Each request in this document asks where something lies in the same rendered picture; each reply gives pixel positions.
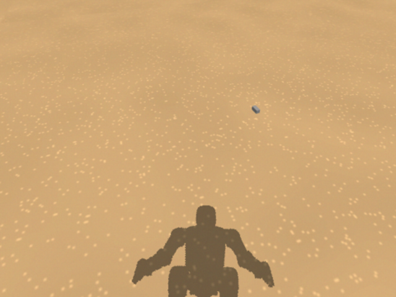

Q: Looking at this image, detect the small box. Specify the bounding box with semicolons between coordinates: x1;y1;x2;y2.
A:
252;105;260;114

